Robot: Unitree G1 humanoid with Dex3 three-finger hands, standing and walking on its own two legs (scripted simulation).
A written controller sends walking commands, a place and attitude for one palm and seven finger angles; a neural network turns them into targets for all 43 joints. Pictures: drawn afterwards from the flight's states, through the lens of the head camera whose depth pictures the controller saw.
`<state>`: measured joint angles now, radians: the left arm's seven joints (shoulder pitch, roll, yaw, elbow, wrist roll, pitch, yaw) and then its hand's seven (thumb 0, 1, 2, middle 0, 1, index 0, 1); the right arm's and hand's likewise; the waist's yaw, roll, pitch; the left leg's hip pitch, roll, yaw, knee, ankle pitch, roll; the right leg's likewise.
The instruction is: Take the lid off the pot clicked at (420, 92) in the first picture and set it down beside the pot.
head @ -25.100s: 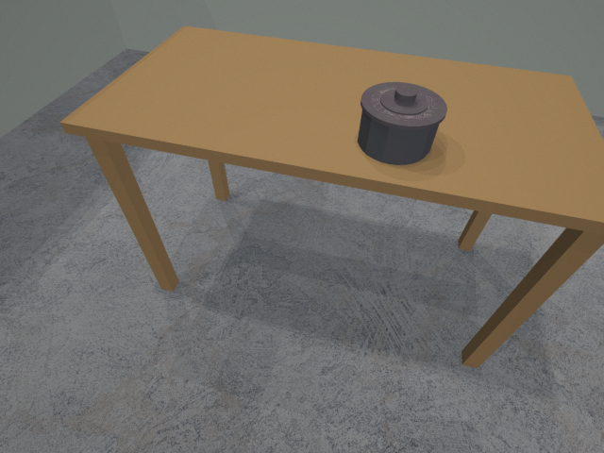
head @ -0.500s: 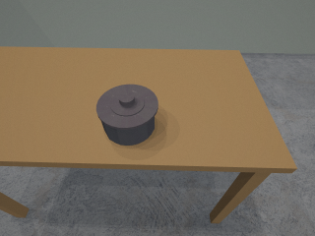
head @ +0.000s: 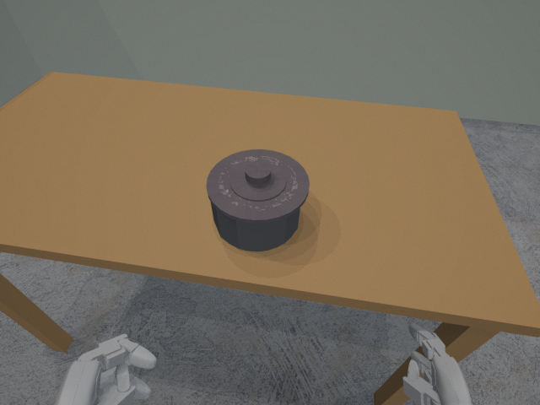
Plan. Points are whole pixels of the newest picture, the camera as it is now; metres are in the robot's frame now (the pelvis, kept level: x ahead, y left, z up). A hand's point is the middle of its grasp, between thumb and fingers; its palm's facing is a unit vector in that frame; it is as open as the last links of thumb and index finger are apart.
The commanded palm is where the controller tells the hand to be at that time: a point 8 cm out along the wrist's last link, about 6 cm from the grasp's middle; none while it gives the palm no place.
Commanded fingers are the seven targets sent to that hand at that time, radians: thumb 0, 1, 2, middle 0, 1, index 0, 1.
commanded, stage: lift the closed hand beside the body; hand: left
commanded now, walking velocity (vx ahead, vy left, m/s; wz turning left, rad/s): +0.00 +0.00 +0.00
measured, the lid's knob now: (258, 173) +0.45 +0.08 +0.11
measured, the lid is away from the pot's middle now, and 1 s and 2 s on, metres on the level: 0.01 0.01 0.01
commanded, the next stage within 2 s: raise the hand higher, near the body in 0.10 s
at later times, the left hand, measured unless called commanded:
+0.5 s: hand (95, 343) +0.16 +0.24 +0.07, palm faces +0.29 -0.86 -0.41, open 3.1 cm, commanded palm +0.11 +0.27 +0.10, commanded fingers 0.00 0.90 0.90 -1.30 -1.50 -1.30 -1.50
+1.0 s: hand (89, 293) +0.20 +0.24 +0.13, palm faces +0.32 -0.84 -0.44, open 3.1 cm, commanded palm +0.14 +0.27 +0.16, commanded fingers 0.00 0.90 0.90 -1.30 -1.50 -1.30 -1.50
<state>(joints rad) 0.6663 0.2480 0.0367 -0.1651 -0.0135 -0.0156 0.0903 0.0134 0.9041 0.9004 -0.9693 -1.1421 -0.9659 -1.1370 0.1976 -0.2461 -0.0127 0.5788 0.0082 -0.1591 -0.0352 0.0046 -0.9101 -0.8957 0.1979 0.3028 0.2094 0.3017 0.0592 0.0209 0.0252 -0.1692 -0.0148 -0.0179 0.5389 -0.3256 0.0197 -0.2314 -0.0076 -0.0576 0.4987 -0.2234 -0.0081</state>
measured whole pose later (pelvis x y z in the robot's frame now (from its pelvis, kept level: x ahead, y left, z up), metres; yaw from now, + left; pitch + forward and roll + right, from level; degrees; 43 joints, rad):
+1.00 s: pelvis +0.03 +0.01 +0.00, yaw -1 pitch -3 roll -1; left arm 0.60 0.33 0.24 -0.50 -0.02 -0.07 0.09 0.01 0.89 0.90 -1.30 -1.50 -1.30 -1.50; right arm 0.18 -0.19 0.02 0.63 0.01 -0.14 -0.04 0.01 -0.90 -0.90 0.20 0.30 0.20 0.30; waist 0.08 0.06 0.03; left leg -0.09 -0.02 -0.01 0.48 -0.33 0.03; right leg -0.16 -0.01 -0.05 0.45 -0.24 0.00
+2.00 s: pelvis -0.02 +0.01 +0.01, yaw -1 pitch -2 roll +0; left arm -0.02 0.74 0.09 -0.27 0.69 0.03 -0.37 0.00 -0.25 1.51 -0.90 -0.21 -0.89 -0.20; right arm 0.11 -0.29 0.04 0.58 0.05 0.08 0.00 0.01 -0.91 -0.90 0.20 0.30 0.20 0.30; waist 0.08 0.10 0.04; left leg -0.15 -0.04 0.00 0.41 -0.23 0.04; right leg -0.22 -0.03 -0.04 0.39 -0.14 0.01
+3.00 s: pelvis +0.01 +0.00 +0.01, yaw -1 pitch +2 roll +0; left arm -0.40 0.54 -0.15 -0.15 0.76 0.28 -0.40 0.00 -0.34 1.52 -0.85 -0.09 -0.84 -0.08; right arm 0.08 -0.30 0.04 0.55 0.09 0.16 0.08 0.01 -0.91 -0.90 0.20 0.30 0.20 0.30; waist 0.06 0.13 -0.02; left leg -0.19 -0.04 0.00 0.43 -0.27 0.03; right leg -0.29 -0.03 -0.04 0.46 -0.21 0.00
